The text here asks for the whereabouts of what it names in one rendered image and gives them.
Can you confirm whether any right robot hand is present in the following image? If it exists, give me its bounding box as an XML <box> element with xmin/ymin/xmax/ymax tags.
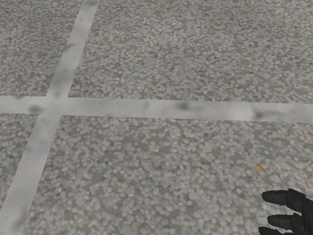
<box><xmin>258</xmin><ymin>188</ymin><xmax>313</xmax><ymax>235</ymax></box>

